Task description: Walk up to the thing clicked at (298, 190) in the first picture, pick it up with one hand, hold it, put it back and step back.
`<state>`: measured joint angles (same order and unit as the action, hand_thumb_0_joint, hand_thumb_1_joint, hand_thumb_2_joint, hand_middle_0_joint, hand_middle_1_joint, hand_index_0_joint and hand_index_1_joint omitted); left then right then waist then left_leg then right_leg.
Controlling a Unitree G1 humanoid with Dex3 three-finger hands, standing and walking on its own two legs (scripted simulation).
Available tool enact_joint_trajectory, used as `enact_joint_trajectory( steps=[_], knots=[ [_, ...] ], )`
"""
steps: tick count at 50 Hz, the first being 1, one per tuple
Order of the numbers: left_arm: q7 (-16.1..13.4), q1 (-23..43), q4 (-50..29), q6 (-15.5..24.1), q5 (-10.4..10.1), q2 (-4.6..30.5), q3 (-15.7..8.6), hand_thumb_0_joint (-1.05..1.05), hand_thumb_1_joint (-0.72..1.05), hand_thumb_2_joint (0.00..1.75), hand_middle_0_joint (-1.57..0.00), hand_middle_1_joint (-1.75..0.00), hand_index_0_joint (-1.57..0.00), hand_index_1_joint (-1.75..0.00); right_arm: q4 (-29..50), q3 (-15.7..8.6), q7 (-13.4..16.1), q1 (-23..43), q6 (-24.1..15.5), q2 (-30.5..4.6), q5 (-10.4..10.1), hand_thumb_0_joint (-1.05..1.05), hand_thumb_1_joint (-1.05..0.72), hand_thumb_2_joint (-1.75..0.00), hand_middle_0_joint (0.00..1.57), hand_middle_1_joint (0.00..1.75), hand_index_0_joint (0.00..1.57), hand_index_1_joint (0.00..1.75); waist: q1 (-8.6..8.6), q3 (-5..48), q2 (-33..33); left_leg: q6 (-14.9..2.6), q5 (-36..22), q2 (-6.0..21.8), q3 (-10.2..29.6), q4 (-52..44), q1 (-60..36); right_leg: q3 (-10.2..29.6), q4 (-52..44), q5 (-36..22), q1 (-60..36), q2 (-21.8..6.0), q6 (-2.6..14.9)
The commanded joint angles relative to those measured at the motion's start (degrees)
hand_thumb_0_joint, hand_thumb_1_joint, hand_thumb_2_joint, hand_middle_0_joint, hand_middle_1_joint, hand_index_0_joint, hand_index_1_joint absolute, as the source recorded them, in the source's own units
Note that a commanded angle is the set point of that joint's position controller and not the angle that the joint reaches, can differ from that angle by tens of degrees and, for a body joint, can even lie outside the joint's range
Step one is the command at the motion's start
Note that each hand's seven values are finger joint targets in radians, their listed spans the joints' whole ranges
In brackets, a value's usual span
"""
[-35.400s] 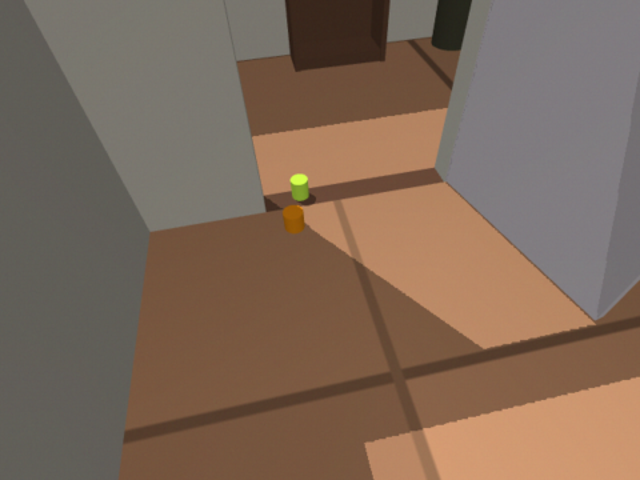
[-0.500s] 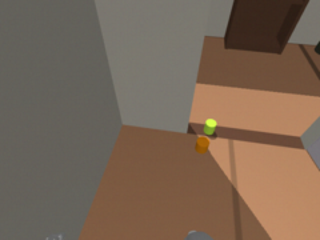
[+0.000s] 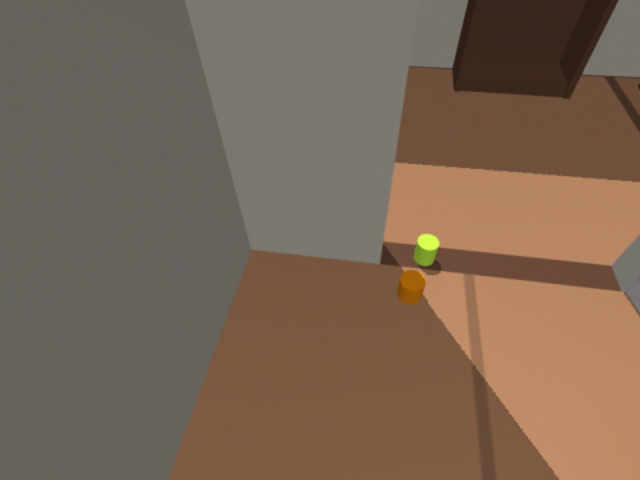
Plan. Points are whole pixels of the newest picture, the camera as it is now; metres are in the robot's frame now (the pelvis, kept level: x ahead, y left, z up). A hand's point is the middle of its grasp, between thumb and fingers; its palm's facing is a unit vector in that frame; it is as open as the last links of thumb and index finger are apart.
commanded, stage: step back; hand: right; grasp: from above
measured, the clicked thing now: (426, 250) +1.01 -0.34 -0.71
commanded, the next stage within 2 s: stand in 0.48 s
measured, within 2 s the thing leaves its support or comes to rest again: neither
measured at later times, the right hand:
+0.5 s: hand out of the picture +0.14 -0.28 -0.15, palm faces +0.03 +0.94 -0.34, open 7.4 cm
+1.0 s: hand out of the picture +0.10 -0.26 -0.13, palm faces +0.00 +0.94 -0.34, open 7.4 cm
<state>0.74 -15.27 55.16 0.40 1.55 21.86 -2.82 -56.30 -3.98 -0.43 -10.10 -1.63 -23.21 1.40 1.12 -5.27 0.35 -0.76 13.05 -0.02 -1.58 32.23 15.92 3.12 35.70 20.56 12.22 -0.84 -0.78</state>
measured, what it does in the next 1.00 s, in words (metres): steps on the spot: right foot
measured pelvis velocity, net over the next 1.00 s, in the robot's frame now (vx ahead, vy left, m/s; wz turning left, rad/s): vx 0.03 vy -0.01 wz -0.02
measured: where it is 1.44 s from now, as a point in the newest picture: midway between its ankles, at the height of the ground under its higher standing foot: outside the picture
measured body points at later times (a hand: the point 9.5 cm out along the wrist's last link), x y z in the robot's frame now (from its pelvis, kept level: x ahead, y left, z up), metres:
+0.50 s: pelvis +0.04 -0.02 +0.01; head +0.07 -0.03 +0.46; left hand +0.15 +0.27 -0.11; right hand +0.14 -0.33 -0.12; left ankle +0.04 +0.12 -0.73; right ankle +0.02 -0.14 -0.73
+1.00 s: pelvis +0.03 -0.01 +0.02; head +0.04 -0.01 +0.47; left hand +0.13 +0.29 -0.11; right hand +0.10 -0.31 -0.11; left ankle +0.04 +0.12 -0.73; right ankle +0.02 -0.14 -0.73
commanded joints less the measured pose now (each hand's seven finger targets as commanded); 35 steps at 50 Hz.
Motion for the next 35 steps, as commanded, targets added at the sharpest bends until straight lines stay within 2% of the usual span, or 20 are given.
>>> enact_joint_trajectory(
  steps=[1,2,3,5,7,9,10,11,12,13,14,15,17,19,22,23,24,25,30,35],
  knots=[
    [-1.89,2.45,-4.47,0.19,-0.92,7.6,-1.33,0.0,0.9,0.9,-0.2,-0.3,-0.2,-0.3,3.32,-3.55,1.54,0.37,-1.75,-15.98,0.43,0.0,-0.9,-0.9,0.2,0.3,0.2,0.3,-3.22,6.49,-6.55,-9.62,11.4,21.29,27.78,-17.97,-7.58,3.34,12.5,12.37,12.91,1.97,1.13],
    [-1.99,0.06,-2.72,-0.11,-0.55,10.37,-2.4,0.0,0.9,0.9,-0.2,-0.3,-0.2,-0.3,4.7,-3.41,1.28,5.11,-1.62,-16.55,0.49,0.0,-0.9,-0.9,0.2,0.3,0.2,0.3,-1.5,3.35,-6.68,-12.44,15.31,22.38,29.15,-17.55,0.08,3.24,14.67,13.18,8.77,0.15,0.81],
    [-1.86,-0.29,-1.59,0.04,-0.58,11.14,-2.49,0.0,0.9,0.9,-0.2,-0.3,-0.2,-0.3,5.21,-3.09,1.15,6.74,-1.56,-15.19,0.52,0.0,-0.9,-0.9,0.2,0.3,0.2,0.3,-0.95,2.13,-6.92,-12.42,12.48,20.99,26.26,-17.04,1.39,3.11,13.46,12.26,7.74,-0.37,0.88],
    [-1.51,0.74,-0.7,0.25,-0.79,10.29,-2.15,0.0,0.9,0.9,-0.2,-0.3,-0.2,-0.3,4.66,-2.6,1.19,5.82,-1.87,-12.95,0.17,0.0,-0.9,-0.9,0.2,0.3,0.2,0.3,-1.63,2.69,-7.1,-9.24,4.42,16.64,18.92,-15.0,-2.47,3.79,11.41,9.69,9.16,0.29,1.59],
    [-1.44,0.74,-0.17,0.44,-0.57,9.7,-2.0,0.0,0.9,0.9,-0.2,-0.3,-0.2,-0.3,3.7,-2.65,1.19,5.69,-1.95,-13.24,0.36,0.0,-0.9,-0.9,0.2,0.3,0.2,0.3,-1.95,3.66,-9.2,-8.69,-0.65,16.07,16.45,-13.11,-2.67,1.86,8.52,6.68,7.86,-0.45,1.22],
    [-1.39,0.23,0.83,0.84,-0.44,8.86,-1.72,0.0,0.9,0.9,-0.2,-0.3,-0.2,-0.3,3.87,-2.3,1.03,7.43,-1.57,-12.69,-0.09,0.0,-0.9,-0.9,0.2,0.3,0.2,0.3,-1.0,4.47,-9.87,-7.62,-6.78,13.89,11.69,-10.53,-1.68,-1.8,0.57,3.48,3.31,-0.02,1.04],
    [-1.48,-1.13,1.67,1.13,-0.22,8.49,-1.79,0.0,0.9,0.9,-0.2,-0.3,-0.2,-0.3,3.89,-2.09,0.95,8.88,-1.19,-12.57,-0.35,0.0,-0.9,-0.9,0.2,0.3,0.2,0.3,0.38,5.43,-9.93,-6.6,-9.28,12.89,9.54,-7.82,-1.28,-3.1,-6.21,-1.81,-0.04,0.55,1.06],
    [-1.65,-1.4,2.41,1.47,-0.06,8.36,-1.99,0.0,0.9,0.9,-0.2,-0.3,-0.2,-0.3,3.82,-1.71,0.88,8.73,-0.85,-11.49,-0.62,0.0,-0.9,-0.9,0.2,0.3,0.2,0.3,0.63,5.95,-7.8,-4.95,-13.09,11.45,7.82,-4.49,-2.16,-2.34,-12.1,-8.85,-2.27,0.49,0.87],
    [-1.81,-0.05,2.51,1.7,0.23,9.46,-2.52,0.0,0.9,0.9,-0.2,-0.3,-0.2,-0.3,3.76,-1.21,0.94,8.01,-0.75,-10.07,-0.96,0.0,-0.9,-0.9,0.2,0.3,0.2,0.3,0.08,7.52,-4.65,-2.99,-16.83,9.59,5.83,-1.14,-1.97,1.29,-11.88,-18.31,-4.73,-1.82,1.8],
    [-2.02,1.67,1.9,1.93,0.54,11.36,-2.81,0.0,0.9,0.9,-0.2,-0.3,-0.2,-0.3,3.9,-0.74,0.98,6.8,-0.65,-8.71,-1.45,0.0,-0.9,-0.9,0.2,0.3,0.2,0.3,-1.18,8.45,-0.13,-1.1,-13.74,6.75,3.87,1.97,-0.53,7.36,-13.03,-24.26,-5.47,-6.87,3.63],
    [-2.01,6.18,0.93,2.17,0.24,12.38,-2.42,0.0,0.9,0.9,-0.2,-0.3,-0.2,-0.3,3.33,-0.3,0.94,6.21,-0.4,-7.62,-2.03,0.0,-0.9,-0.9,0.2,0.3,0.2,0.3,-3.0,7.84,2.48,-0.01,-3.79,3.38,2.31,0.85,-1.3,11.15,-14.22,-21.66,-2.07,-10.48,5.86],
    [-1.68,9.63,0.8,1.97,-0.27,13.63,-2.39,0.0,0.9,0.9,-0.2,-0.3,-0.2,-0.3,1.77,-0.63,1.11,6.13,-0.34,-8.68,-1.96,0.0,-0.9,-0.9,0.2,0.3,0.2,0.3,-3.34,6.98,3.87,-0.01,1.4,2.87,1.88,-1.66,-5.81,10.2,-12.2,-19.21,2.18,-10.87,7.45],
    [-1.5,10.72,1.57,1.78,-0.32,11.1,-1.65,0.0,0.9,0.9,-0.2,-0.3,-0.2,-0.3,1.24,-0.64,1.22,7.4,-0.97,-9.53,-1.23,0.0,-0.9,-0.9,0.2,0.3,0.2,0.3,-2.96,7.62,2.21,-0.86,-8.82,5.72,3.45,-5.23,-10.42,4.48,-10.14,-23.63,2.56,-7.22,4.1],
    [-1.83,8.89,2.36,1.79,-0.48,10.46,-1.36,0.0,0.9,0.9,-0.2,-0.3,-0.2,-0.3,0.97,-0.64,1.19,7.74,-1.06,-10.26,-1.42,0.0,-0.9,-0.9,0.2,0.3,0.2,0.3,-1.81,8.75,3.91,-1.59,-15.96,6.93,4.22,-3.64,-10.82,2.72,-10.06,-28.48,0.49,-5.27,2.48],
    [-1.78,10.9,3.02,1.56,-0.79,10.42,-1.56,0.0,0.9,0.9,-0.2,-0.3,-0.2,-0.3,-0.14,-0.09,1.37,7.53,-0.78,-9.82,-1.6,0.0,-0.9,-0.9,0.2,0.3,0.2,0.3,-2.09,9.97,4.21,-1.11,-16.98,6.73,2.91,-4.68,-10.62,2.84,-10.28,-31.87,-2.69,-5.8,2.72],
    [-1.75,11.24,3.16,1.47,-0.83,9.93,-1.4,0.0,0.9,0.9,-0.2,-0.3,-0.2,-0.3,-0.34,-0.02,1.38,8.14,-0.74,-9.73,-1.57,0.0,-0.9,-0.9,0.2,0.3,0.2,0.3,-1.99,9.93,3.37,-1.05,-16.39,6.73,2.98,-5.21,-11.0,2.85,-10.88,-31.07,-2.57,-5.99,2.76],
    [-1.53,11.29,3.15,1.85,-1.23,10.27,-0.65,0.0,0.9,0.9,-0.2,-0.3,-0.2,-0.3,-2.05,1.07,1.01,7.24,-0.2,-7.18,-1.97,0.0,-0.9,-0.9,0.2,0.3,0.2,0.3,-1.74,9.96,4.05,-0.64,-13.14,6.17,3.58,-6.91,-10.7,4.66,-14.98,-26.56,-3.95,-7.17,2.99],
    [-1.45,12.51,3.18,2.02,-1.16,10.43,-0.72,0.0,0.9,0.9,-0.2,-0.3,-0.2,-0.3,-2.24,1.17,0.85,7.52,0.01,-7.4,-1.67,0.0,-0.9,-0.9,0.2,0.3,0.2,0.3,-1.89,8.8,4.14,-0.39,-12.0,6.02,3.45,-8.07,-10.56,5.15,-16.06,-25.28,-3.91,-7.47,2.73],
    [-1.6,12.22,4.44,2.17,-1.4,10.24,-0.55,0.0,0.9,0.9,-0.2,-0.3,-0.2,-0.3,-3.6,1.43,1.0,8.12,-0.51,-8.44,-1.23,0.0,-0.9,-0.9,0.2,0.3,0.2,0.3,-1.19,11.61,0.81,-0.59,-22.6,7.58,3.6,-9.33,-13.46,2.44,-14.79,-35.65,-9.25,-6.99,2.05],
    [-1.46,13.93,4.76,2.03,-1.41,9.9,-0.27,0.0,0.9,0.9,-0.2,-0.3,-0.2,-0.3,-4.64,1.68,0.93,8.42,-0.45,-8.42,-1.23,0.0,-0.9,-0.9,0.2,0.3,0.2,0.3,-1.28,9.27,0.4,0.04,-19.95,7.72,3.75,-12.36,-13.08,1.83,-17.42,-31.54,-9.04,-6.83,1.8]
  ],
)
